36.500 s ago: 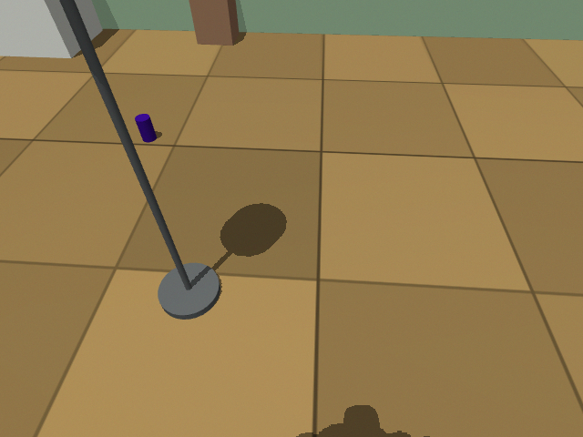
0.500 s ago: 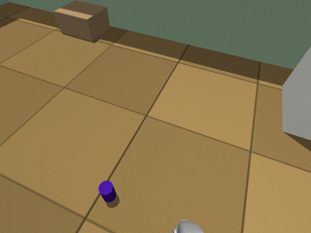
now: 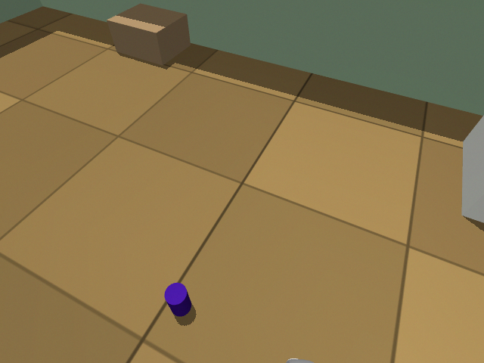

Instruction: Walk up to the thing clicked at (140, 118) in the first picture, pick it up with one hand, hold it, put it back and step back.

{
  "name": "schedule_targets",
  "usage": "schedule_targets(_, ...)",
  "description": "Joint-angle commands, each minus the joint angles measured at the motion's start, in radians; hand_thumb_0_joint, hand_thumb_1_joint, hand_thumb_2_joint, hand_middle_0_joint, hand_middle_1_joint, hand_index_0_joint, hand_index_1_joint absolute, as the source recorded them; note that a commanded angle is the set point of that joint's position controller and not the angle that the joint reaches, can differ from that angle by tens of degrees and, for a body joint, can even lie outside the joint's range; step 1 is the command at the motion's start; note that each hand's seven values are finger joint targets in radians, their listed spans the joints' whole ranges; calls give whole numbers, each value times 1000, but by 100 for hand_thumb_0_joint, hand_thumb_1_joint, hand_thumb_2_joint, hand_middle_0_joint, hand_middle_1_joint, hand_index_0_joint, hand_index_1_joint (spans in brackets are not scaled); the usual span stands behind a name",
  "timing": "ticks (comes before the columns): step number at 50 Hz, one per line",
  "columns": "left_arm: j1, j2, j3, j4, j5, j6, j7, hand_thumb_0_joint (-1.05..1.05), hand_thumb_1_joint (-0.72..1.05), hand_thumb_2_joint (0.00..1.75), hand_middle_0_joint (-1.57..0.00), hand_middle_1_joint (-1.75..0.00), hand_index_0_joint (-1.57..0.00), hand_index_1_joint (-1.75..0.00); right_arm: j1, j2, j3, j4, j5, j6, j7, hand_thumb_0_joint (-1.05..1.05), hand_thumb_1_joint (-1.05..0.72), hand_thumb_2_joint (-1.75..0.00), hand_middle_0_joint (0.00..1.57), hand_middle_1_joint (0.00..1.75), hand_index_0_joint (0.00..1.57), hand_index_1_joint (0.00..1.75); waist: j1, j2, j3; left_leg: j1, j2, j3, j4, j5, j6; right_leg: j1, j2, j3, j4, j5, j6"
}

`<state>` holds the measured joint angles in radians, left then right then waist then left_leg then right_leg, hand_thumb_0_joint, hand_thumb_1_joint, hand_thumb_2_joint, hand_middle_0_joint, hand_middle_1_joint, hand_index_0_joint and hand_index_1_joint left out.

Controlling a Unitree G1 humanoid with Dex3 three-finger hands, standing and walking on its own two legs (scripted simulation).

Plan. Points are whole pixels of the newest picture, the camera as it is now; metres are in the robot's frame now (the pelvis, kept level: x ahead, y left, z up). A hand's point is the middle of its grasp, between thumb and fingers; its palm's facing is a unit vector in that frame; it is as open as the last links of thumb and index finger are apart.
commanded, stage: walk up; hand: left
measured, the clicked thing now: (178, 300) +0.45 +0.25 -0.69
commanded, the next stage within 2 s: stand in 0.34 s
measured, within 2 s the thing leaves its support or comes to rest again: neither
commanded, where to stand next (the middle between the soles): +0.05 +0.01 m, yaw +0 degrees
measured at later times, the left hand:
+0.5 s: hand out of the picture +0.11 +0.25 -0.13, palm faces -0.03 -0.93 -0.35, open 7.3 cm
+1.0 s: hand out of the picture +0.11 +0.23 -0.13, palm faces -0.03 -0.94 -0.35, open 7.3 cm
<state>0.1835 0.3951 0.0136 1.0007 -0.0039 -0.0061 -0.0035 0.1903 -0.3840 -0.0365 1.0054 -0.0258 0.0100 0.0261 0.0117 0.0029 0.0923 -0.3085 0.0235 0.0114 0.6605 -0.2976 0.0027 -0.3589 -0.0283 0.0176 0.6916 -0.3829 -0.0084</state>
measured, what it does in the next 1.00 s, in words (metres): stands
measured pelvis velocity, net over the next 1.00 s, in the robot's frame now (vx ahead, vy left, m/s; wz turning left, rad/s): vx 0.03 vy -0.02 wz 0.00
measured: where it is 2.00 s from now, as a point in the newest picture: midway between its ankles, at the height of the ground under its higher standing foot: outside the picture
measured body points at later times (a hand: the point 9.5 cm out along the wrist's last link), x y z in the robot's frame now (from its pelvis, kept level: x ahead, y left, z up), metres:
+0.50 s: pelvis +0.03 -0.01 +0.02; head +0.04 -0.01 +0.47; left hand +0.11 +0.30 -0.11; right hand +0.13 -0.31 -0.11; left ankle +0.04 +0.13 -0.72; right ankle +0.07 -0.14 -0.72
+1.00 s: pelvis +0.03 -0.02 +0.02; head +0.05 -0.03 +0.47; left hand +0.12 +0.28 -0.10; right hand +0.11 -0.32 -0.11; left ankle +0.04 +0.13 -0.72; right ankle +0.07 -0.14 -0.72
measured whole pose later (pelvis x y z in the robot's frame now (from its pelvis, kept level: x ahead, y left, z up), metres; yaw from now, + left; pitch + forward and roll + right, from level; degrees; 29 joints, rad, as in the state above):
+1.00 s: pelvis +0.03 -0.02 +0.02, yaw +0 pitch -2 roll +0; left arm 0.08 0.35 0.00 1.15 0.01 -0.02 -0.02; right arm 0.09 -0.36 -0.01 1.16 -0.02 -0.01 0.02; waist -0.01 0.01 0.07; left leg -0.13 0.05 0.00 0.34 -0.17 -0.04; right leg -0.18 -0.01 0.00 0.36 -0.14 0.00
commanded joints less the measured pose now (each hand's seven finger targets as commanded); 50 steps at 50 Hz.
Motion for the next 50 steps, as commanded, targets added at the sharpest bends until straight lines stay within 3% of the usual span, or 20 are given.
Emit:
schedule_targets(1,31,202,52,-12,0,-30,12,0,90,90,-20,-30,-20,-30,-114,-236,-42,-78,15,-33,-21,0,-90,-90,20,30,20,30,29,115,-56,-58,134,-164,-251,-88,76,103,-6,3,-122,144,-22)
schedule_targets(2,12,203,50,-4,-1,-30,13,0,90,90,-20,-30,-20,-30,-105,-233,-42,-69,18,-34,-20,0,-90,-90,20,30,20,30,14,120,-75,-48,125,-160,-241,-57,67,120,-2,5,-134,176,-20)
schedule_targets(5,-18,206,40,6,5,-31,17,0,90,90,-20,-30,-20,-30,-116,-220,-36,-58,22,-20,-19,0,-90,-90,20,30,20,30,5,102,-87,-51,121,-155,-265,-209,65,127,-31,64,-195,90,-27)
schedule_targets(7,-60,218,38,5,5,-32,12,0,90,90,-20,-30,-20,-30,-112,-214,-33,-40,20,-16,-21,0,-90,-90,20,30,20,30,-6,65,-47,-27,99,-139,-267,-234,48,67,-56,111,-240,20,-31)
schedule_targets(9,-68,215,33,17,3,-35,12,0,90,90,-20,-30,-20,-30,-131,-216,-33,-29,20,-19,-19,0,-90,-90,20,30,20,30,-4,52,-42,7,99,-136,-256,-176,47,46,-62,114,-265,47,-31)
schedule_targets(11,-75,213,30,30,4,-41,12,0,90,90,-20,-30,-20,-30,-128,-207,-28,-19,25,-24,-18,0,-90,-90,20,30,20,30,-11,21,-72,42,100,-124,-253,-96,50,73,-72,118,-267,146,-32)
schedule_targets(14,-90,207,27,40,2,-50,15,0,90,90,-20,-30,-20,-30,-115,-194,-23,2,30,-30,-19,0,-90,-90,20,30,20,30,-20,-25,-140,120,95,-87,-229,113,43,119,-95,120,-265,335,-26)
schedule_targets(16,-96,202,25,50,-1,-50,17,0,90,90,-20,-30,-20,-30,-124,-196,-27,13,33,-29,-21,0,-90,-90,20,30,20,30,-20,-30,-159,150,94,-77,-223,188,40,135,-97,109,-260,397,-20)
schedule_targets(18,-95,169,16,57,7,-39,9,0,90,90,-20,-30,-20,-30,-118,-185,-16,29,21,-37,-19,0,-90,-90,20,30,20,30,-21,-45,-179,159,108,-116,-284,141,37,174,-79,87,-280,298,-15)
schedule_targets(25,-122,168,22,74,5,-33,9,0,90,90,-20,-30,-20,-30,-173,-191,-11,50,17,-46,-24,0,-90,-90,20,30,20,30,-8,7,-134,155,115,-100,-335,228,21,211,-87,81,-314,350,-6)
schedule_targets(29,-136,177,27,80,5,-35,7,0,90,90,-20,-30,-20,-30,-167,-177,-9,64,21,-46,-24,0,-90,-90,20,30,20,30,-13,-7,-126,155,109,-86,-352,230,9,234,-94,83,-338,361,-4)
schedule_targets(30,-120,175,27,85,5,-33,7,0,90,90,-20,-30,-20,-30,-182,-178,-12,67,21,-43,-23,0,-90,-90,20,30,20,30,-2,-2,-113,160,102,-85,-358,167,5,204,-92,85,-364,298,-2)
schedule_targets(32,-146,185,30,82,8,-35,6,0,90,90,-20,-30,-20,-30,-180,-177,-13,69,20,-40,-21,0,-90,-90,20,30,20,30,-12,-13,-98,155,99,-84,-365,116,3,196,-96,96,-389,236,-4)
schedule_targets(35,-159,181,32,77,9,-35,6,0,90,90,-20,-30,-20,-30,-177,-176,-14,75,17,-41,-21,0,-90,-90,20,30,20,30,-13,-6,-111,145,104,-85,-378,128,1,222,-97,93,-386,263,-5)
schedule_targets(37,-155,176,32,82,9,-34,5,0,90,90,-20,-30,-20,-30,-183,-175,-15,76,16,-41,-20,0,-90,-90,20,30,20,30,-10,-4,-106,141,101,-83,-382,86,-2,212,-94,93,-400,215,-1)
schedule_targets(43,-159,176,35,83,11,-32,4,0,90,90,-20,-30,-20,-30,-176,-175,-14,81,14,-44,-21,0,-90,-90,20,30,20,30,-11,-3,-133,161,111,-86,-391,125,0,232,-93,87,-394,257,-6)
schedule_targets(45,-162,179,34,81,13,-32,4,0,90,90,-20,-30,-20,-30,-160,-172,-13,85,14,-43,-21,0,-90,-90,20,30,20,30,-17,-20,-126,164,104,-80,-388,106,-2,209,-92,92,-409,220,-4)
schedule_targets(48,-165,175,35,79,10,-33,5,0,90,90,-20,-30,-20,-30,-163,-175,-13,86,14,-43,-22,0,-90,-90,20,30,20,30,-17,-18,-151,174,114,-82,-382,175,-1,244,-95,84,-388,308,-7)
schedule_targets(50,-149,173,34,84,9,-31,4,0,90,90,-20,-30,-20,-30,-163,-177,-13,88,14,-43,-24,0,-90,-90,20,30,20,30,-13,-9,-153,188,113,-77,-381,168,1,231,-95,86,-395,310,-7)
